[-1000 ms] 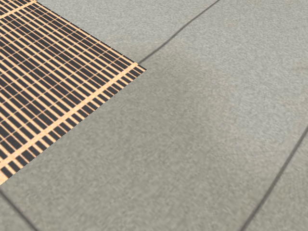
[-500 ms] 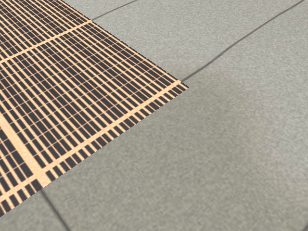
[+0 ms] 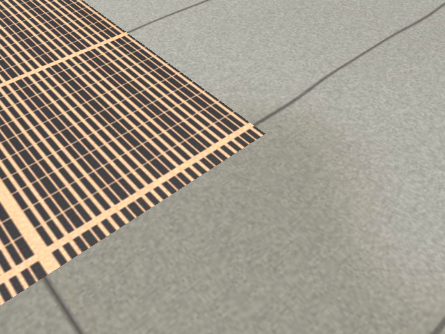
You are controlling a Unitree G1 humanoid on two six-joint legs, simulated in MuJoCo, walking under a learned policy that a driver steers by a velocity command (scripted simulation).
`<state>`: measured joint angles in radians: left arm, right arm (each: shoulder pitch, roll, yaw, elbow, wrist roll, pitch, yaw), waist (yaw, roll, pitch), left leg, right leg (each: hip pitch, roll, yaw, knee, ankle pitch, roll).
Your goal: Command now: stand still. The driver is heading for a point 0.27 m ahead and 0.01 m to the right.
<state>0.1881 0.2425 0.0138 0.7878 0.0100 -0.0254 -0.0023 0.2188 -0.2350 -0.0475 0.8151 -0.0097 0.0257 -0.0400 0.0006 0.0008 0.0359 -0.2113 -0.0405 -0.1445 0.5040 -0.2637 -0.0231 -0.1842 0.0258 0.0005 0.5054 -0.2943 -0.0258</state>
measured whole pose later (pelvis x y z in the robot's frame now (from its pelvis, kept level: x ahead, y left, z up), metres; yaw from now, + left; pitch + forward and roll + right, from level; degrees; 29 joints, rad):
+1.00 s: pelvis +0.12 +0.06 +0.00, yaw +0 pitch -1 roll +1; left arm 0.19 0.26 0.02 0.94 0.00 0.02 0.04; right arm 0.16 -0.22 -0.01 1.03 0.00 -0.04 0.00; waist 0.00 -0.04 0.03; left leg -0.16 -0.07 0.04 0.43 -0.26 0.06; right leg -0.24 -0.06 0.03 0.50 -0.21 0.04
